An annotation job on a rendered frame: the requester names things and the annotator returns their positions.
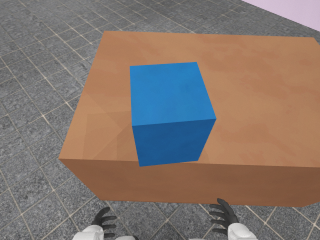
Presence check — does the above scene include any left robot hand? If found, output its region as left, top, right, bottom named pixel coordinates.
left=91, top=207, right=117, bottom=238

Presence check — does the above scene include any carton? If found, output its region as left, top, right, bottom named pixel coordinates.
left=129, top=62, right=217, bottom=167

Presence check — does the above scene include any right robot hand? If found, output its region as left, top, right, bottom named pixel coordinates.
left=209, top=198, right=240, bottom=236

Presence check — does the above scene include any left robot forearm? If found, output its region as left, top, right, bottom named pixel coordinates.
left=72, top=225, right=104, bottom=240

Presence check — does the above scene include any pedestal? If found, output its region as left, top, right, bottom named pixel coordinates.
left=58, top=30, right=320, bottom=208

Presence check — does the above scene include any right robot forearm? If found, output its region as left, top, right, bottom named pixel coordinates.
left=227, top=223, right=258, bottom=240

